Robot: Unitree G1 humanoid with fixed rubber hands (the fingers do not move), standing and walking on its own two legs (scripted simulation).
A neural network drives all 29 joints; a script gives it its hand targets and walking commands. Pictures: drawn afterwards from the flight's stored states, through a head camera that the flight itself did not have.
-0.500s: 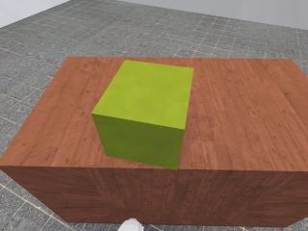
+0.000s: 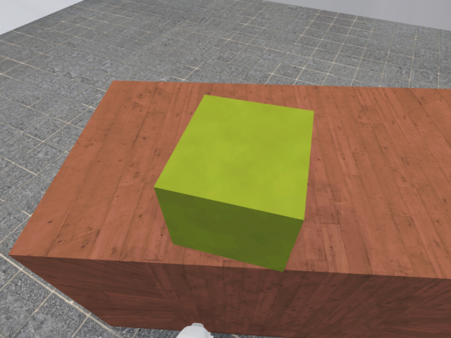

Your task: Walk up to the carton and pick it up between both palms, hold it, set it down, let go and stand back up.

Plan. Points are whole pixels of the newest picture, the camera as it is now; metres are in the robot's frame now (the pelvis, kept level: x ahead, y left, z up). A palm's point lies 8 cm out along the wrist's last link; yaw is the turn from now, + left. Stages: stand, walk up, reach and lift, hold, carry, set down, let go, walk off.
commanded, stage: walk up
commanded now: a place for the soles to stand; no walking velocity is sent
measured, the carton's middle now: (241, 178) +0.42 +0.01 +0.03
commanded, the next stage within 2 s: none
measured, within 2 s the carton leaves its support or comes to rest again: neither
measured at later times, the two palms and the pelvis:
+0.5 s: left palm out of the picture +0.07 +0.32 -0.11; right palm out of the picture +0.07 -0.31 -0.09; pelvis +0.00 +0.01 +0.00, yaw +1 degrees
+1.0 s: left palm out of the picture +0.08 +0.32 -0.11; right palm out of the picture +0.07 -0.31 -0.07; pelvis +0.01 +0.00 +0.01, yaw -1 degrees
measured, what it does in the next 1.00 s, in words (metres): steps on the spot: left foot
